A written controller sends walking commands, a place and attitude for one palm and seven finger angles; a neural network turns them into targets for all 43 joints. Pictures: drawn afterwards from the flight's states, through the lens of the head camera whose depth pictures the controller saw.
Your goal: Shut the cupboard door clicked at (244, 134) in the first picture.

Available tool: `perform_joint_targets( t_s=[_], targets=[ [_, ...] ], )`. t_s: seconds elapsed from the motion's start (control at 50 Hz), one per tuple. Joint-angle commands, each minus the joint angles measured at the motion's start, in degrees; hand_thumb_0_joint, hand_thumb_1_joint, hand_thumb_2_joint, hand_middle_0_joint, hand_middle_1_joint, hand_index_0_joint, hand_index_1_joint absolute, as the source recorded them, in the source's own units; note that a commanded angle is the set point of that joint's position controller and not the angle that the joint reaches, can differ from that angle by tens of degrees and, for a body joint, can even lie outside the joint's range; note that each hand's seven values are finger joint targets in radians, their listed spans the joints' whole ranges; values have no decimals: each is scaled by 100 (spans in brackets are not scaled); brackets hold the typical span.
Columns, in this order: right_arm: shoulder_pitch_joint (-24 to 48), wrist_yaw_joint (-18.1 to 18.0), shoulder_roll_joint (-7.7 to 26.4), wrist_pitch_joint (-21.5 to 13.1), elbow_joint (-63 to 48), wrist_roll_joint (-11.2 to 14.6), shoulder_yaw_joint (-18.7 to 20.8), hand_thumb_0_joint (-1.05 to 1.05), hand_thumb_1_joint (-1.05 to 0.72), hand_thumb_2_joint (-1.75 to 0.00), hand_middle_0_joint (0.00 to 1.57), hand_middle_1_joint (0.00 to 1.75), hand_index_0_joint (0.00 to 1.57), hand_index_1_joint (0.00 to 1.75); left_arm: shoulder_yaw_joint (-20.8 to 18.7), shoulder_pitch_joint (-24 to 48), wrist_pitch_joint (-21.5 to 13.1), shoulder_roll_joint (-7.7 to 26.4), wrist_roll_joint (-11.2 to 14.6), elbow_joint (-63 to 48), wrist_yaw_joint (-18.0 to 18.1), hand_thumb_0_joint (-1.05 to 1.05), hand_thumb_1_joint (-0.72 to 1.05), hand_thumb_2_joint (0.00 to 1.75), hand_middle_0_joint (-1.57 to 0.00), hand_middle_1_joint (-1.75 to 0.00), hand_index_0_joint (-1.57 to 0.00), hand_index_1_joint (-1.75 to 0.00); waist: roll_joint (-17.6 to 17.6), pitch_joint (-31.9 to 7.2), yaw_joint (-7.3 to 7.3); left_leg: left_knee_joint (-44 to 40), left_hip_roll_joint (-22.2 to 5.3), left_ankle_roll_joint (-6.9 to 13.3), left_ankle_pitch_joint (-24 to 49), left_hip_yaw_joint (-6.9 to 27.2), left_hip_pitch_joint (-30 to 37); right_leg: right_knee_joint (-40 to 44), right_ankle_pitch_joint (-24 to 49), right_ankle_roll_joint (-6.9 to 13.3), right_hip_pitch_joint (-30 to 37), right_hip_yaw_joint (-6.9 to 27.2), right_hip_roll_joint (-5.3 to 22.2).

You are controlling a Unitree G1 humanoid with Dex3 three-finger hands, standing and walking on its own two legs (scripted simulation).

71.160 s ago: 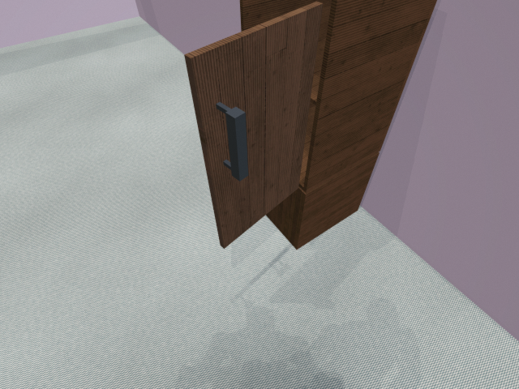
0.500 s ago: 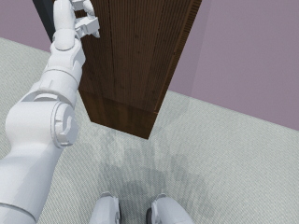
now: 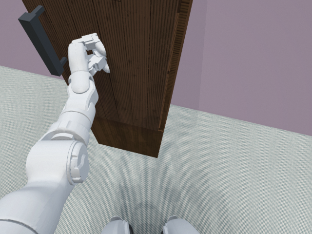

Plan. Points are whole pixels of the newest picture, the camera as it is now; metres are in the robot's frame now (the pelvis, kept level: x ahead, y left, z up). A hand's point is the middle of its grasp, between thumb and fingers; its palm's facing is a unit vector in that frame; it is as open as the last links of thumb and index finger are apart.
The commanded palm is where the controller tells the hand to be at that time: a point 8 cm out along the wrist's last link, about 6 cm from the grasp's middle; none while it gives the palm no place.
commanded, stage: pull the fist back off the door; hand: left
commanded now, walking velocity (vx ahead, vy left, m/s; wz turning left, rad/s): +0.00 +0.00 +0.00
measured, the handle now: (49, 43) +0.60 +0.20 +0.11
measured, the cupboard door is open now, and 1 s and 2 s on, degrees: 0 0 0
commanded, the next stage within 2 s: draw the hand back to the body in 0.20 s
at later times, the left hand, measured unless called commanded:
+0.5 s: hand (96, 72) +0.47 +0.08 +0.13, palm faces +0.09 -1.00 -0.02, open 3.1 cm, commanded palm +0.42 +0.14 +0.14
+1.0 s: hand (41, 128) +0.32 +0.16 +0.17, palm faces +0.15 -0.97 -0.20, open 3.1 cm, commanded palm +0.28 +0.22 +0.18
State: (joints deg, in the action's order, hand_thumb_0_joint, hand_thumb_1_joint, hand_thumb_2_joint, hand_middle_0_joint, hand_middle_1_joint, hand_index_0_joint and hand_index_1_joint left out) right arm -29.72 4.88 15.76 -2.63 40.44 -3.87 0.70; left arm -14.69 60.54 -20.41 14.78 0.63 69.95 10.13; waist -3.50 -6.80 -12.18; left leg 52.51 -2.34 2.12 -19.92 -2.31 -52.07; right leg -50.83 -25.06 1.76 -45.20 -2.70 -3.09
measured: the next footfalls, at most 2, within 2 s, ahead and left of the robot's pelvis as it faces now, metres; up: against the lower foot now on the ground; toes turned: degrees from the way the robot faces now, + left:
none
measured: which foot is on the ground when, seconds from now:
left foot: down 0.00-1.00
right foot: down 0.00-1.00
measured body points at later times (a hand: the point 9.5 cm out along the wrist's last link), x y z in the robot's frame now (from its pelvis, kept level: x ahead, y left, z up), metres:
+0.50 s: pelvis +0.03 -0.03 +0.02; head +0.07 -0.05 +0.47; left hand +0.46 +0.13 +0.14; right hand +0.12 -0.28 -0.10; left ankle +0.04 +0.10 -0.68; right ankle -0.01 -0.11 -0.68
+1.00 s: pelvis +0.02 -0.02 +0.05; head +0.00 -0.04 +0.50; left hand +0.31 +0.21 +0.18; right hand +0.20 -0.25 -0.04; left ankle +0.04 +0.10 -0.68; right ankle -0.01 -0.11 -0.68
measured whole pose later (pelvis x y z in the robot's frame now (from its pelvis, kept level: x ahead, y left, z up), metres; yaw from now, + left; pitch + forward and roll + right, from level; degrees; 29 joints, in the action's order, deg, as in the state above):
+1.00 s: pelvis +0.02 -0.02 +0.05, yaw +1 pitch -1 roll +0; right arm -10.1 -4.0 13.9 1.1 33.9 2.9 -1.8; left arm -4.7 1.7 -5.5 14.4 5.6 7.2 2.1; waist -3.4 -2.7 0.2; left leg 29.4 -0.6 0.8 -13.0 -3.2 -15.6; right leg -29.6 -18.9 2.5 -10.0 -1.3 -2.2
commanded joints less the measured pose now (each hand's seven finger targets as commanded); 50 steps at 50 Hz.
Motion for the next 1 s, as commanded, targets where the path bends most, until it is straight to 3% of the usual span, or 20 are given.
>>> perform_joint_targets(
  t_s=[0.0, 0.04, 0.06, 0.1, 0.12, 0.22, 0.3, 0.32, 0.38, 0.44, 0.5, 0.54, 0.56, 0.62, 0.68, 0.8, 0.82, 0.88, 0.94, 0.98],
  targets=[
    [-507, -49, 812, -4, -525, 84, 344, 0, -90, -90, 20, 30, 20, 30, -58, 2228, -477, 719, 53, -1931, 64, 0, 90, 90, -130, -150, -130, -150, -88, -2670, 240, -549, 169, -28, 1676, 390, 2981, 815, 2075, -63, 760, 56, -129],
    [-398, -72, 783, 36, -623, 118, 352, 0, -90, -90, 20, 30, 20, 30, -118, 1740, -541, 762, 64, -2396, 76, 0, 90, 90, -130, -150, -130, -150, -62, -2810, 385, -573, 199, -17, 2069, 312, 3095, 784, 2630, -71, 1126, 97, -119],
    [-280, -65, 728, 39, -679, 149, 348, 0, -90, -90, 20, 30, 20, 30, 117, 1448, -521, 455, 83, -2551, 37, 0, 90, 90, -130, -150, -130, -150, -59, -2703, 392, -569, 208, -9, 2145, 263, 3165, 816, 2778, -78, 1152, 99, -117],
    [-197, -76, 713, 82, -691, 184, 362, 0, -90, -90, 20, 30, 20, 30, 226, 1036, -434, 328, 113, -2657, -8, 0, 90, 90, -130, -150, -130, -150, 220, -2443, 406, -612, 207, 5, 2206, 219, 3121, 874, 3039, -111, 1295, 118, -110],
    [-172, -103, 700, 96, -683, 209, 361, 0, -90, -90, 20, 30, 20, 30, 364, 1152, -404, 235, 131, -2751, -40, 0, 90, 90, -130, -150, -130, -150, 215, -2312, 337, -629, 208, 15, 2222, 197, 3196, 909, 3098, -130, 1284, 143, -93],
    [103, -203, 639, 85, -664, 279, 346, 0, -90, -90, 20, 30, 20, 30, 566, 1258, -325, 4, 317, -3039, -101, 0, 90, 90, -130, -150, -130, -150, 364, -2139, 316, -689, 254, 33, 2113, 164, 3312, 1023, 3284, -191, 1433, 231, -43],
    [291, -244, 583, 76, -573, 304, 298, 0, -90, -90, 20, 30, 20, 30, 637, 1381, -317, -37, 313, -2546, -209, 0, 90, 90, -130, -150, -130, -150, 551, -1862, 276, -696, 306, 45, 1789, 176, 3068, 1067, 3233, -233, 1396, 310, 37],
    [293, -261, 620, 82, -635, 319, 308, 0, -90, -90, 20, 30, 20, 30, 308, 1056, -349, 329, 312, -2652, -227, 0, 90, 90, -130, -150, -130, -150, 421, -2098, 496, -698, 323, 37, 1866, 155, 3116, 1031, 3312, -216, 1627, 355, 56],
    [543, -276, 581, 113, -855, 397, 255, 0, -90, -90, 20, 30, 20, 30, 179, 267, -265, 444, 391, -2893, -420, 0, 90, 90, -130, -150, -130, -150, 457, -2296, 738, -819, 363, 47, 1902, 78, 3077, 1063, 3723, -251, 2107, 409, 119],
    [727, -320, 584, 172, -1065, 478, 217, 0, -90, -90, 20, 30, 20, 30, 94, -389, -54, 565, 525, -3315, -640, 0, 90, 90, -130, -150, -130, -150, 809, -2182, 885, -995, 371, 70, 1850, 26, 2970, 1174, 4164, -363, 2567, 460, 184],
    [978, -375, 551, 182, -1233, 557, 197, 0, -90, -90, 20, 30, 20, 30, 233, -821, 157, 435, 695, -4066, -852, 0, 90, 90, -130, -150, -130, -150, 817, -1966, 950, -1149, 388, 84, 1722, -29, 3079, 1354, 4379, -465, 2826, 499, 236],
    [1130, -424, 551, 166, -1277, 607, 182, 0, -90, -90, 20, 30, 20, 30, 235, -994, 200, 527, 769, -4633, -964, 0, 90, 90, -130, -150, -130, -150, 658, -1919, 974, -1237, 373, 93, 1729, -26, 3260, 1450, 4346, -514, 2849, 528, 266],
    [1199, -447, 523, 145, -1287, 617, 185, 0, -90, -90, 20, 30, 20, 30, 362, -1232, 261, 387, 818, -4819, -1028, 0, 90, 90, -130, -150, -130, -150, 534, -1831, 1000, -1274, 371, 99, 1731, -36, 3408, 1497, 4219, -473, 2832, 493, 233],
    [1400, -527, 544, 67, -1339, 663, 160, 0, -90, -90, 20, 30, 20, 30, 419, -1734, 412, 420, 965, -5393, -1172, 0, 90, 90, -130, -150, -130, -150, 722, -1515, 1008, -1400, 357, 129, 1583, -8, 3523, 1714, 3944, -554, 2840, 517, 263],
    [1681, -599, 513, 5, -1350, 722, 112, 0, -90, -90, 20, 30, 20, 30, 448, -2133, 646, 423, 1065, -5830, -1306, 0, 90, 90, -130, -150, -130, -150, 447, -1314, 1078, -1610, 347, 109, 1401, 8, 3681, 1900, 3388, -463, 2754, 482, 262],
    [2163, -732, 493, -145, -1458, 756, 24, 0, -90, -90, 20, 30, 20, 30, 317, -2974, 1051, 599, 1238, -6686, -1457, 0, 90, 90, -116, -135, -116, -135, 454, -1024, 1237, -1908, 319, 101, 1266, 62, 3958, 2146, 2653, -319, 2836, 400, 251],
    [2261, -789, 395, -27, -1498, 734, 24, 0, -90, -90, 20, 30, 20, 30, 655, -3447, 1018, 897, 694, -7075, -1140, 0, 90, 90, -113, -132, -113, -132, 378, -669, 1236, -2166, 273, 70, 1165, 68, 4146, 2508, 2602, -333, 2778, 627, 438],
    [2487, -896, 366, 98, -1503, 694, -47, 0, -90, -90, 20, 30, 20, 30, 536, -4021, 1121, 907, 532, -7339, -769, 0, 90, 90, -105, -123, -105, -123, 645, -325, 1234, -2475, 238, 89, 1030, 79, 4325, 2826, 2165, -319, 2932, 528, 401],
    [2608, -955, 346, 148, -1502, 668, -84, 0, -90, -90, 20, 30, 20, 30, 393, -4364, 1181, 1038, 462, -7657, -654, 0, 90, 90, -97, -114, -97, -114, 572, -218, 1268, -2740, 208, 96, 1136, 73, 4625, 3025, 1946, -222, 3127, 425, 331],
    [2670, -955, 315, 137, -1512, 651, -108, 0, -90, -90, 20, 30, 20, 30, 345, -4541, 1202, 1059, 415, -7983, -604, 0, 90, 90, -92, -108, -92, -108, 204, -250, 1298, -2864, 192, 73, 1250, 74, 4869, 3100, 1889, -148, 3233, 365, 287]
  ],
)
